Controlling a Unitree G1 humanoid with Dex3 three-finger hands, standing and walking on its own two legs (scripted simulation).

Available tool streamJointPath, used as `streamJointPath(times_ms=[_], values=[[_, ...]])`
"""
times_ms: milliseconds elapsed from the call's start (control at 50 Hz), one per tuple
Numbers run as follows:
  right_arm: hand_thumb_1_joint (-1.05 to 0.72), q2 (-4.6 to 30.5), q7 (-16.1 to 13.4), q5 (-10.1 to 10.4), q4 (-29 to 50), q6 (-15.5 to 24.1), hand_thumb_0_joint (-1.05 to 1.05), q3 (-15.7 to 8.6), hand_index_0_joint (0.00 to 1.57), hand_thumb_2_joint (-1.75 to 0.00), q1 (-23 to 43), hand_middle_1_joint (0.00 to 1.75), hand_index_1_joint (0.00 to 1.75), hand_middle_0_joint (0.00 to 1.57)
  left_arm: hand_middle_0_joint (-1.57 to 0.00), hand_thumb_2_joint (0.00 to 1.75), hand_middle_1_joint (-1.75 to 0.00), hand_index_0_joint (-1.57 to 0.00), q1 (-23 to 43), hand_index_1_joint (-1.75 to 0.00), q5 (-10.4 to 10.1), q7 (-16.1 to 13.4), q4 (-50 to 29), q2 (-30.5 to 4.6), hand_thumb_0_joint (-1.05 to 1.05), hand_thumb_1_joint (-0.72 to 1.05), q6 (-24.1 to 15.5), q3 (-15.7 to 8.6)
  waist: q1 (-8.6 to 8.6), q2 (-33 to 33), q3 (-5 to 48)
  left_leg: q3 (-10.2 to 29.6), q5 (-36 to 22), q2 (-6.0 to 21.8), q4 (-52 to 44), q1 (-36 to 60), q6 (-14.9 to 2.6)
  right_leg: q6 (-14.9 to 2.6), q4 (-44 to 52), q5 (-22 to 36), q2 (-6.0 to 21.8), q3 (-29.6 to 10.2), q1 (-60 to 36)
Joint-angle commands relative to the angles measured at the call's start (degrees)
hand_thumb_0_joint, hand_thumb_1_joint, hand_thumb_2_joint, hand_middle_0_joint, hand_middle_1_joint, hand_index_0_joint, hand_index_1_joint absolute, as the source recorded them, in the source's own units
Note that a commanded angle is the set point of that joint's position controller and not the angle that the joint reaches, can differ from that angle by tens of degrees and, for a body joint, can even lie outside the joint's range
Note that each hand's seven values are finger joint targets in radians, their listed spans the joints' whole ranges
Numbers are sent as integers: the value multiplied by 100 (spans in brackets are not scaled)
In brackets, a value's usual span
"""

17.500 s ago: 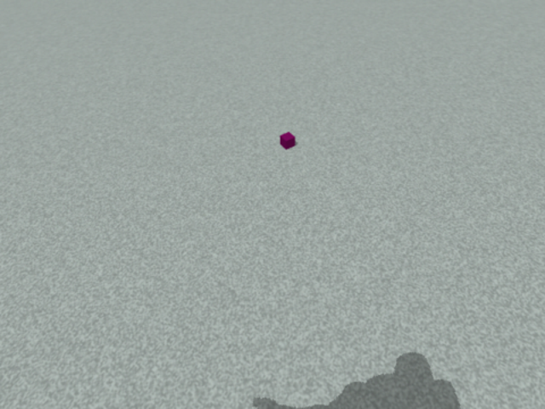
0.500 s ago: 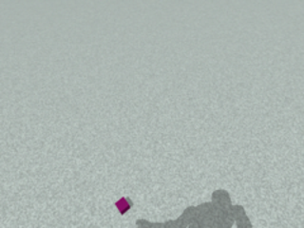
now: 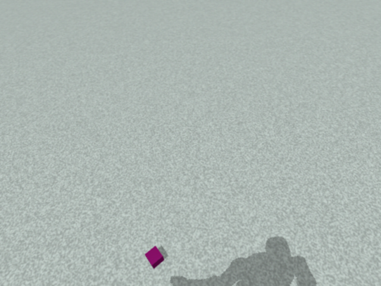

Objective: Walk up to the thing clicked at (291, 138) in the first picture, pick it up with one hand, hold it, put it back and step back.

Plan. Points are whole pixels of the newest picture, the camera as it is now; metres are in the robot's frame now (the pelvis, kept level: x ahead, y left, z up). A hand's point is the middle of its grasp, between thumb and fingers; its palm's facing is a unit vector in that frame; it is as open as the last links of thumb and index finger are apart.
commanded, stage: stand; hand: left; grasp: from above
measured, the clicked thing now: (154, 257) +0.39 +0.22 -0.75
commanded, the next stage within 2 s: rise first in 0.14 s
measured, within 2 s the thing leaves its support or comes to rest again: neither
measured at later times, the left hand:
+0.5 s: hand out of the picture +0.16 +0.25 -0.17, palm faces -0.02 -0.93 -0.36, open 9.1 cm
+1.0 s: hand out of the picture +0.13 +0.27 -0.25, palm faces -0.11 -0.83 -0.55, open 14.0 cm
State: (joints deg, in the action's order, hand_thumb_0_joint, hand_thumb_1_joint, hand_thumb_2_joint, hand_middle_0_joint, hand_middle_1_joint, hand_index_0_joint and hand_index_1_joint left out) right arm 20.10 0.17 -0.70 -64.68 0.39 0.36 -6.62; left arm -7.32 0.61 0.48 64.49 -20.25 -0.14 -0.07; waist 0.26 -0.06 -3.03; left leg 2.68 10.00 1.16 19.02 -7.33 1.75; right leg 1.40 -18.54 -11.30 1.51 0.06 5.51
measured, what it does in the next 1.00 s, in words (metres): lowers itself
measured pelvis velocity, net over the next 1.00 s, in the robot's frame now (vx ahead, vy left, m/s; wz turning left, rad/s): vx -0.01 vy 0.01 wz -0.03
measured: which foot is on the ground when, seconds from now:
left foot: down 0.00-1.00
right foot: down 0.00-1.00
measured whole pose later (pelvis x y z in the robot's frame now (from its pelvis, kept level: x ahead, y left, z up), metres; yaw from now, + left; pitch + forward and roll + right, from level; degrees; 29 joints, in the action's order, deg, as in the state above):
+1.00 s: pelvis -0.01 +0.01 -0.09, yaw -1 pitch +18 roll -2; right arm 12.5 -1.4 -0.4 -34.1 5.9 -1.8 -10.6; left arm -9.5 16.2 -8.2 32.0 -15.3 15.1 -8.3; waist -0.7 0.0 6.0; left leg 3.1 29.7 1.4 65.2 -53.6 1.4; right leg 2.1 -63.0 -30.0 0.3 -0.8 51.1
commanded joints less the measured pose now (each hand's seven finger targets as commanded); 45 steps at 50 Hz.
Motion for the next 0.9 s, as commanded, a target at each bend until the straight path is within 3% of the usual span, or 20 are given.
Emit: streamJointPath(times_ms=[0, 100, 200, 220, 240, 260, 280, 300, 340, 380, 400, 420, 460, 500, 520, 540, 580, 640, 760, 880], values=[[-90, 1259, -63, 34, 344, 126, 0, -226, 20, -90, 201, 30, 30, 20, -20, 90, -30, -20, 185, -30, -14, -90, -324, -1233, 0, 90, -136, -257, 1, -91, 513, 396, -1163, 582, -220, 55, -262, -221, 178, 950, 599, -360, -184], [-90, 1235, -65, 40, 344, 97, 0, -230, 20, -90, 193, 30, 30, 20, -20, 90, -30, -20, 204, -30, -10, -96, -309, -1251, 0, 90, -140, -243, -26, 45, 352, 400, -803, 548, -226, 42, -246, -219, 282, 596, 583, -369, -1], [-90, 1248, -60, 37, 357, 103, 0, -232, 20, -90, 230, 30, 30, 20, -20, 90, -30, -20, 156, -30, -17, -94, -306, -1249, 0, 90, -136, -248, -9, -29, 397, 392, -903, 555, -206, 109, -251, -233, 240, 746, 587, -378, -41], [-86, 1257, -59, 34, 364, 102, 0, -238, 20, -89, 209, 30, 30, 21, -12, 91, -38, -12, 136, -38, -16, -95, -309, -1221, 0, 82, -143, -242, -7, -42, 412, 381, -944, 551, -178, 97, -262, -226, 255, 784, 593, -368, -40], [-94, 307, -184, 413, 1979, 402, 0, -21, 20, -93, 209, 30, 30, 20, -20, 83, -46, -20, 2147, -46, -308, -174, -2319, -366, 0, 77, -698, -279, -697, -195, 177, -467, 23, -174, 171, -476, -177, -141, -139, 414, -119, 71, 1348], [-98, 456, -246, 407, 1638, 399, 0, -52, 20, -92, -104, 30, 30, 20, -25, 86, -54, -24, 2873, -54, -287, -220, -2204, -705, 0, 69, -678, -412, -530, -163, 371, -433, 168, -225, 265, -484, -188, -151, -225, 232, -102, 115, 1086], [-98, 587, -276, 381, 1507, 327, 0, -103, 20, -92, -298, 30, 30, 20, -23, 89, -61, -21, 1831, -62, -178, -253, -896, -984, 0, 61, -405, -664, -482, 226, 211, -436, 289, -253, 432, -745, -229, -148, -262, 30, -142, 171, 1186], [-99, 610, -270, 387, 1702, 270, 0, -194, 20, -92, -327, 30, 30, 20, -22, 88, -69, -22, 1301, -69, -111, -175, -535, -1037, 0, 53, -289, -777, -269, 353, 235, -448, 170, -204, 600, -908, -229, -160, -443, -9, -166, 234, 1198], [-96, 624, -339, 315, 1882, 305, 0, -367, 20, -91, -495, 30, 30, 20, -18, 86, -80, -20, 1769, -79, 113, -106, -818, -1426, 0, 40, -304, -965, -206, 252, 928, -432, -119, -216, 928, -975, -232, -159, -796, 328, -143, 160, 1243], [-92, 595, -285, 199, 2076, 353, 0, -478, 20, -90, -620, 30, 30, 20, -16, 82, -90, -19, 1217, -86, 412, -17, -412, -1349, 0, 24, -182, -1092, -180, 52, 1314, -378, -334, -246, 1407, -1336, -195, -168, -1302, 591, -148, 149, 1455], [-93, 564, -230, 149, 2207, 356, 0, -540, 20, -91, -670, 30, 30, 20, -16, 83, -93, -19, 815, -89, 615, 4, -300, -1398, 0, 16, -90, -1267, 51, -52, 1507, -371, -455, -264, 1557, -1507, -168, -210, -1493, 605, -153, 151, 1445], [-92, 502, -196, 147, 2371, 351, 0, -556, 20, -90, -662, 30, 30, 20, -15, 85, -93, -17, 481, -90, 694, -1, -301, -1242, 0, 8, 9, -1280, 159, -144, 1727, -385, -540, -294, 1672, -1554, -142, -224, -1600, 609, -163, 138, 1372], [-92, 421, -152, 159, 2689, 353, 0, -581, 20, -90, -636, 30, 30, 20, -15, 86, -97, -17, 785, -95, 778, -136, -1194, -1142, 0, -8, 194, -1256, 220, -499, 2133, -407, -566, -298, 1662, -1408, -101, -231, -1686, 551, -181, 104, 1361], [-90, 406, -99, 210, 2970, 333, 0, -530, 20, -90, -491, 30, 30, 20, -16, 87, -97, -17, 564, -96, 882, -249, -1026, -735, 0, -23, 586, -1020, 83, -289, 1536, -355, -286, -258, 1714, -1780, -92, -233, -1666, 219, -224, 168, 1765], [-91, 432, -74, 215, 3063, 339, 0, -554, 20, -90, -444, 30, 30, 20, -17, 89, -95, -17, 795, -95, 883, -303, -1219, -724, 0, -31, 727, -1001, 26, -138, 1473, -332, -128, -218, 1830, -1963, -96, -216, -1760, 44, -243, 192, 1931], [-90, 410, -61, 229, 3153, 352, 0, -549, 20, -90, -369, 30, 30, 20, -17, 90, -96, -17, 770, -97, 920, -362, -1399, -862, 0, -39, 849, -1057, 78, -121, 1440, -299, -47, -202, 1900, -2101, -84, -222, -1831, -93, -254, 217, 2042], [-90, 361, -38, 211, 3298, 399, 0, -561, 20, -90, -423, 30, 30, 20, -16, 92, -97, -15, 859, -98, 922, -426, -1724, -742, 0, -49, 1004, -1027, -12, -6, 1438, -276, 319, -159, 2090, -2374, -105, -207, -2010, -439, -276, 229, 2363], [-88, 302, -28, 188, 3417, 521, 0, -575, 20, -89, -546, 30, 30, 20, -12, 92, -101, -12, 917, -101, 1133, -516, -1997, -770, 0, -52, 1030, -1116, -69, 43, 1556, -282, 521, -151, 2560, -2760, -141, -199, -2466, -618, -267, 189, 2833], [-86, 208, -47, 107, 3606, 717, 0, -587, 20, -89, -642, 30, 30, 20, -9, 98, -101, -8, 463, -102, 1584, -854, -3089, -750, 0, -55, 993, -1267, -42, -441, 2241, -235, 177, -61, 3249, -2979, -117, -251, -3347, -324, -255, 149, 3439], [-86, 183, -164, 79, 3706, 763, 0, -603, 20, -89, -618, 30, 30, 20, -10, 96, -102, -9, -79, -103, 1549, -980, -3910, -501, 0, -55, 1307, -1197, -112, -529, 2519, -97, 93, 16, 3532, -3103, -98, -256, -3706, -337, -236, 183, 3779]])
